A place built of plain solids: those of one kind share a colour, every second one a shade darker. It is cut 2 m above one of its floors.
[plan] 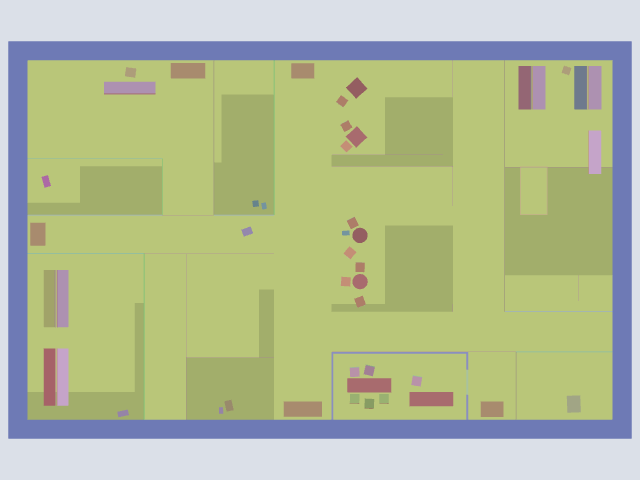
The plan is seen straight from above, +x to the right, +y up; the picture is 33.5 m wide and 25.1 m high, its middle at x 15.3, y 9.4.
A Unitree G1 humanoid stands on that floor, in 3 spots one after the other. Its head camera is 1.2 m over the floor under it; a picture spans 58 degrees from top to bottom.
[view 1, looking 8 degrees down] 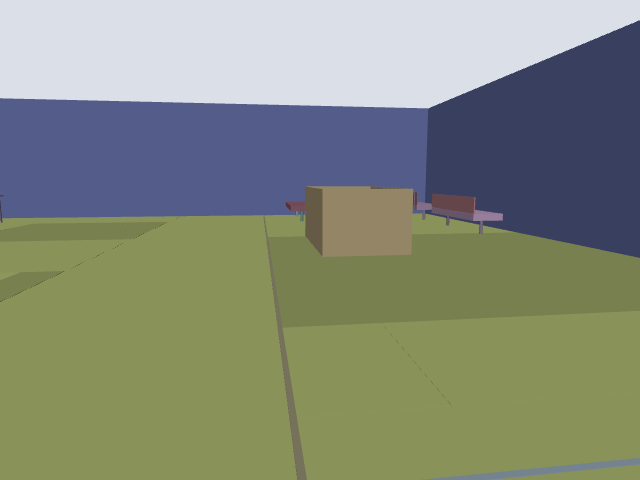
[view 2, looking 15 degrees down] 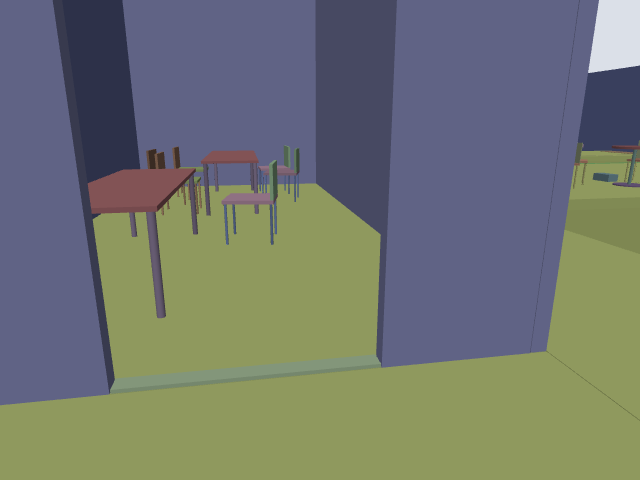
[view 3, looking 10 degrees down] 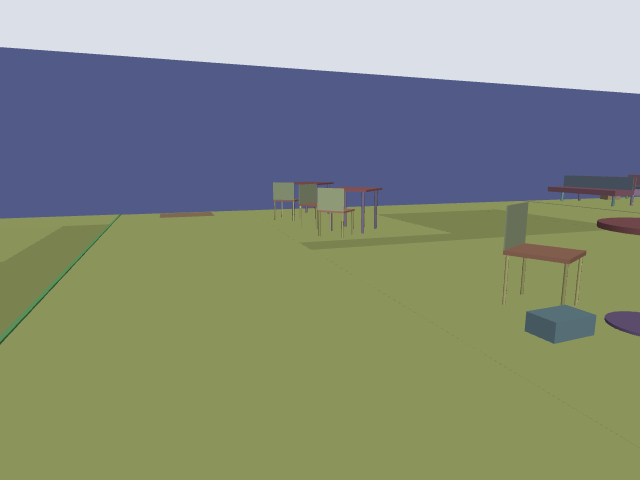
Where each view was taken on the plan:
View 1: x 24.80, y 4.15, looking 82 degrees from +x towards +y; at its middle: rail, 6.98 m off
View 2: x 24.93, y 1.96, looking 170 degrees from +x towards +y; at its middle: floor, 4.64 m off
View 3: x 14.06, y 7.53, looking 71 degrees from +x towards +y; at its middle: floor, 6.91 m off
